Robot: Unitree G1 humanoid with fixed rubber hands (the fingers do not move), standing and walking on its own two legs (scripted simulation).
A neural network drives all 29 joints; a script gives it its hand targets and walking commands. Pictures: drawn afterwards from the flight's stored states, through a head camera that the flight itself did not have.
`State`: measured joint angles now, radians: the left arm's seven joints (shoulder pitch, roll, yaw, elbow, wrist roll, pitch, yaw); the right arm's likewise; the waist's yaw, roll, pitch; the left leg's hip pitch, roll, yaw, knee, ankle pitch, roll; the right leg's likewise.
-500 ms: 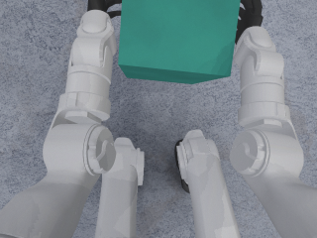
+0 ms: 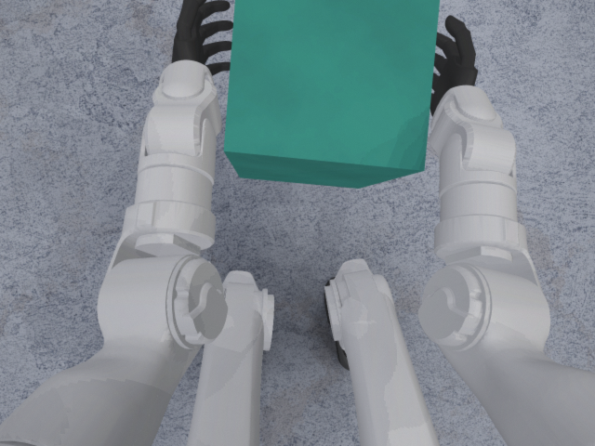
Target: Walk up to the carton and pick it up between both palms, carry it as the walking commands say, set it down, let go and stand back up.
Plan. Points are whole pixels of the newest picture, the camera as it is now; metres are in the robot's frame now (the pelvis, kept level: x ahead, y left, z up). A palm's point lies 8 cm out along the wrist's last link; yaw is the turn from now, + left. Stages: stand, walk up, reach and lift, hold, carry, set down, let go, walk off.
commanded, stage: reach and lift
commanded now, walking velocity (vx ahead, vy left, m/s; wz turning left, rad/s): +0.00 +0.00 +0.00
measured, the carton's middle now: (316, 95) +0.54 -0.04 -0.15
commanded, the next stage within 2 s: none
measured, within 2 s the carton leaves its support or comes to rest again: neither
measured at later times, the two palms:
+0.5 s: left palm (171, 57) +0.51 +0.11 +0.00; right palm (493, 86) +0.48 -0.18 +0.01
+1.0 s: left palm (135, 30) +0.49 +0.11 +0.08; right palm (554, 66) +0.47 -0.18 +0.08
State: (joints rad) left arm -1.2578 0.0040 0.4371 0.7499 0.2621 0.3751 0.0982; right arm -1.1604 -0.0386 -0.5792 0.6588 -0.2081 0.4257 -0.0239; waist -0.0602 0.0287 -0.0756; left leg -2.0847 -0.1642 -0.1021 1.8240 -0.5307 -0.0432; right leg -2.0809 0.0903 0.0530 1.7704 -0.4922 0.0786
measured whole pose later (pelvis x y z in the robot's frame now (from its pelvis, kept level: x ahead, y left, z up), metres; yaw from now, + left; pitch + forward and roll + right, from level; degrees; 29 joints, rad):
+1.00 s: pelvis +0.03 +0.01 +0.12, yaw +1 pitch +38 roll -3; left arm -0.94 -0.09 0.44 0.73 0.29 0.33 0.09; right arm -0.87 0.04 -0.54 0.66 -0.23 0.41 -0.02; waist -0.06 0.04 -0.21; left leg -1.61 -0.15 -0.13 1.45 -0.49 -0.02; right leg -1.60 0.10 0.09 1.39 -0.45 0.07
